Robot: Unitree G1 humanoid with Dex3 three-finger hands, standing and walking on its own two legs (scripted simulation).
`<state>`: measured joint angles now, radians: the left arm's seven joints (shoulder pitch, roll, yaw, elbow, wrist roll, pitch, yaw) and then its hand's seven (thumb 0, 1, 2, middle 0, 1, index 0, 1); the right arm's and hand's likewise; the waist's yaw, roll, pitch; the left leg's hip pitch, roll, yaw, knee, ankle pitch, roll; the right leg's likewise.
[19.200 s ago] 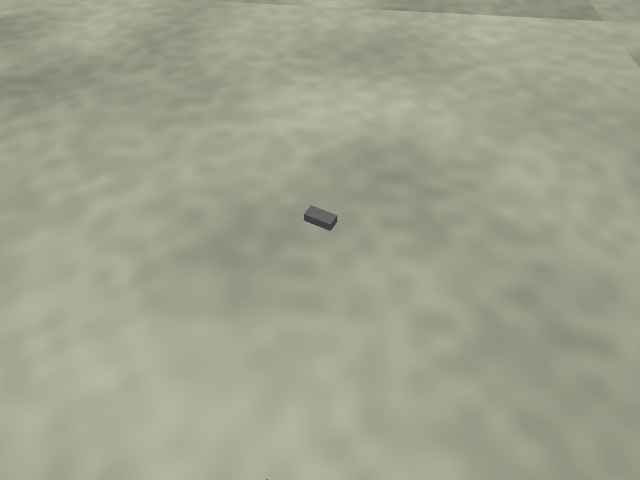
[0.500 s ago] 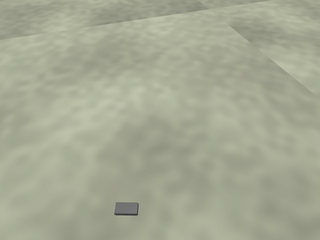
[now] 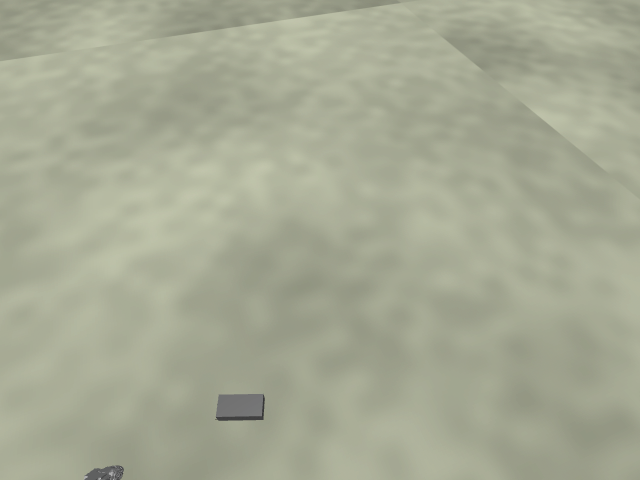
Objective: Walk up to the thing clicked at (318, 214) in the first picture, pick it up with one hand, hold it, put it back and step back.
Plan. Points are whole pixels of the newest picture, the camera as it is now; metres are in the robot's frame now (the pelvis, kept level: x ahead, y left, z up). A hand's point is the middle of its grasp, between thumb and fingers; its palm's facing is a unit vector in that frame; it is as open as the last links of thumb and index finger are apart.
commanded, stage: walk up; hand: left
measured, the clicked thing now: (241, 407) +0.42 +0.24 -0.74
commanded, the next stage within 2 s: stand in 1.60 s
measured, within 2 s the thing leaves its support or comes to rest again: neither
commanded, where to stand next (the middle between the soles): +0.04 -0.01 m, yaw +2 degrees
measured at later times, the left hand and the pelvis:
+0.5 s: hand out of the picture +0.07 +0.25 -0.15, palm faces +0.00 -0.95 -0.33, open 7.4 cm; pelvis -0.02 -0.01 +0.01, yaw +0 degrees
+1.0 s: hand out of the picture +0.08 +0.23 -0.14, palm faces +0.02 -0.94 -0.33, open 7.4 cm; pelvis +0.00 -0.02 +0.02, yaw +1 degrees
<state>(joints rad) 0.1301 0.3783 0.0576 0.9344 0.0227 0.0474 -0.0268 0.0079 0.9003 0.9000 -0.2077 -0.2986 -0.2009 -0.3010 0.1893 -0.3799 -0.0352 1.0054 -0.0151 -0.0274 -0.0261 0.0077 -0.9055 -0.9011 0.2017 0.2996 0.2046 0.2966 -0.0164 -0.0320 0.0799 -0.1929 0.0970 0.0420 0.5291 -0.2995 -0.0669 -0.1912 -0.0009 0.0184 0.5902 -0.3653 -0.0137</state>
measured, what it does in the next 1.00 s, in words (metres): stands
